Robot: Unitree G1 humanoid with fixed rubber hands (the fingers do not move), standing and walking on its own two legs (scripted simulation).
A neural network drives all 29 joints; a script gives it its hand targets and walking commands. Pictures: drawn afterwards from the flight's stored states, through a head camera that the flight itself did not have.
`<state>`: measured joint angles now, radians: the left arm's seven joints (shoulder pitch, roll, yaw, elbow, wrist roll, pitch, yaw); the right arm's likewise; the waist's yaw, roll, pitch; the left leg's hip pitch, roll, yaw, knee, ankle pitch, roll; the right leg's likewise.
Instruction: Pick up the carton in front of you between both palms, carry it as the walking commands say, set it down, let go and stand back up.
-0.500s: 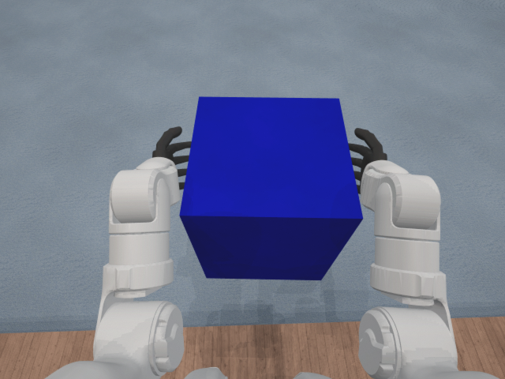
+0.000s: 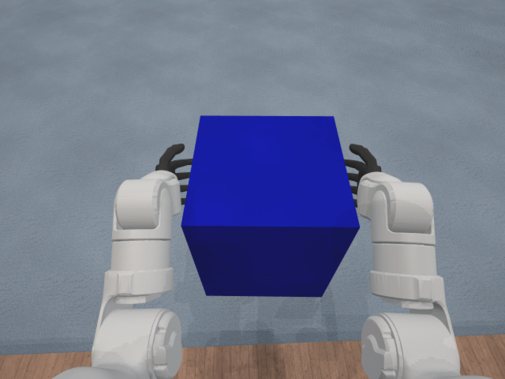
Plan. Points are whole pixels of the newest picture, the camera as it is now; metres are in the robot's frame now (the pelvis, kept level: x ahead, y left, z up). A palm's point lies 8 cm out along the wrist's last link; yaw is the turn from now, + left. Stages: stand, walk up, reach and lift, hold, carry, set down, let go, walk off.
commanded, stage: carry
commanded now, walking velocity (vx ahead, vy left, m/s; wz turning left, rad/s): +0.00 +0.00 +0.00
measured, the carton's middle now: (265, 212) +0.36 +0.00 +0.04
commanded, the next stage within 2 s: none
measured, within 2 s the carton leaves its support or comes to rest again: neither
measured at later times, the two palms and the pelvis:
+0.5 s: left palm (162, 194) +0.32 +0.15 +0.14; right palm (381, 196) +0.33 -0.15 +0.14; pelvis -0.02 -0.01 +0.01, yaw +0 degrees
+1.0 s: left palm (168, 198) +0.32 +0.14 +0.14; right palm (387, 200) +0.32 -0.16 +0.14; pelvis -0.03 -0.01 +0.01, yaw +0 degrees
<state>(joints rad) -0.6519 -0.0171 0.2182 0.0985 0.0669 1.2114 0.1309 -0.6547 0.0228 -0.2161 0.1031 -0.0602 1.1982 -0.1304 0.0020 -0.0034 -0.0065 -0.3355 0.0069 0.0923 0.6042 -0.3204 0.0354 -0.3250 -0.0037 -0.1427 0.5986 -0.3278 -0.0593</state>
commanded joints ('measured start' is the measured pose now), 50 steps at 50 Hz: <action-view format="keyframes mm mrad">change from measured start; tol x2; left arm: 1 -771 -1092 -665 -109 -441 -24 -250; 8 -725 -1077 -609 3 -419 -19 -258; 14 -753 -1087 -564 53 -416 -25 -260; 26 -790 -1099 -548 20 -433 -19 -247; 50 -786 -1101 -566 3 -436 -13 -251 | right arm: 1 -738 1083 658 -93 429 -14 239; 8 -702 1065 605 10 405 -7 246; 15 -737 1087 560 64 405 -11 248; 50 -757 1108 570 22 420 -1 236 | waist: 1 -1 23 -490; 14 0 5 -389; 33 2 -1 -453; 50 4 -3 -456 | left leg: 1 173 140 -133 -87 332 39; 17 127 131 -129 -153 216 25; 36 139 127 -117 -121 252 21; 50 136 126 -114 -118 242 16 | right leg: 1 193 -141 136 -80 302 -16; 3 183 -139 135 -99 266 -12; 16 145 -147 140 -159 219 -7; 37 176 -156 145 -138 330 -15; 50 176 -158 147 -141 341 -16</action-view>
